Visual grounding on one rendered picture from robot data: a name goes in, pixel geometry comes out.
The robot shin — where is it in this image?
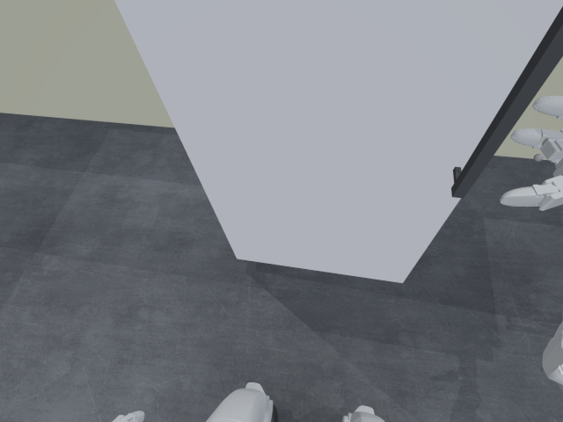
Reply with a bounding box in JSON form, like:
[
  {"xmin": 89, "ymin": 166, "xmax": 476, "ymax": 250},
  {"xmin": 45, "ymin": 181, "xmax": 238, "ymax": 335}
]
[
  {"xmin": 245, "ymin": 382, "xmax": 266, "ymax": 395},
  {"xmin": 355, "ymin": 405, "xmax": 375, "ymax": 415}
]

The right robot upper arm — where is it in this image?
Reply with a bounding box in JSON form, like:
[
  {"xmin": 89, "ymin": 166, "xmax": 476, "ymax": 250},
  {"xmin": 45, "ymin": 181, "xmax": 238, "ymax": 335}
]
[{"xmin": 543, "ymin": 321, "xmax": 563, "ymax": 390}]

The fridge door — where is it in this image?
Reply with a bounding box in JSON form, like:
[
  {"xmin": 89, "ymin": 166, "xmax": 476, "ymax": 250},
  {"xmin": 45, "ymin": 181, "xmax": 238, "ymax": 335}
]
[{"xmin": 114, "ymin": 0, "xmax": 563, "ymax": 283}]

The robot right shin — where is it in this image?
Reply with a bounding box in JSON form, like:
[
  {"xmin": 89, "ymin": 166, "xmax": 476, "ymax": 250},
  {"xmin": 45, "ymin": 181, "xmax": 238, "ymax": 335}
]
[{"xmin": 355, "ymin": 405, "xmax": 375, "ymax": 415}]

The right robot hand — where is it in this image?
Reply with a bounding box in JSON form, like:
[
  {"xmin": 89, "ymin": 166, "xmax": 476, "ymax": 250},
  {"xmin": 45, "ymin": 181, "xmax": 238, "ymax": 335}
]
[{"xmin": 500, "ymin": 96, "xmax": 563, "ymax": 211}]

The robot left shin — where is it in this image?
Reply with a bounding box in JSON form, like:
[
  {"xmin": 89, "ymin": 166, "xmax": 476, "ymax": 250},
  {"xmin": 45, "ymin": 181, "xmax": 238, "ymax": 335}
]
[{"xmin": 245, "ymin": 382, "xmax": 266, "ymax": 395}]

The handle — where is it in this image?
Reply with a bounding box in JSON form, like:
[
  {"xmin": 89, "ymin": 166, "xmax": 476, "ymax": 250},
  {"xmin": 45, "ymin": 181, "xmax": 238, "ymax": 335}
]
[{"xmin": 451, "ymin": 6, "xmax": 563, "ymax": 198}]

